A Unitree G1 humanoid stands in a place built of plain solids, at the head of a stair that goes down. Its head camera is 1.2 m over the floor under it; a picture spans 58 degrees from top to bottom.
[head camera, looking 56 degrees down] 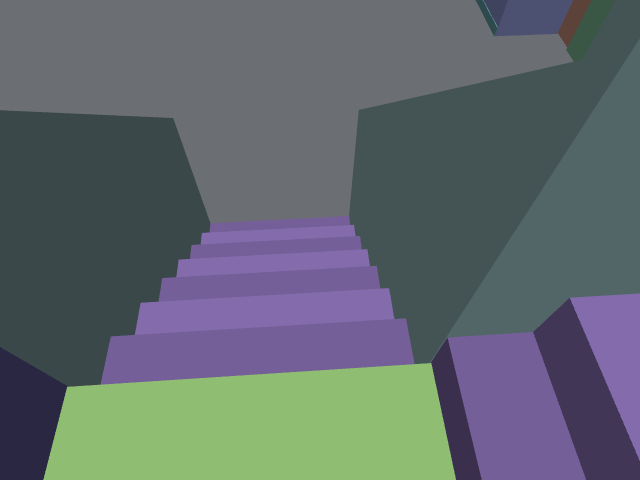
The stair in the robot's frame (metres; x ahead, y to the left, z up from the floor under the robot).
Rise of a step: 0.19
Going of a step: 0.22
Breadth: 1.00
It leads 4 degrees to the left of straight ahead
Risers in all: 8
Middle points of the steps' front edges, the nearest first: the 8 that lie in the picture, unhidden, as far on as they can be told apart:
0.36 0.19 0.00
0.58 0.20 -0.18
0.79 0.22 -0.37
1.01 0.23 -0.56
1.22 0.25 -0.75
1.44 0.26 -0.93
1.66 0.27 -1.12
1.87 0.29 -1.31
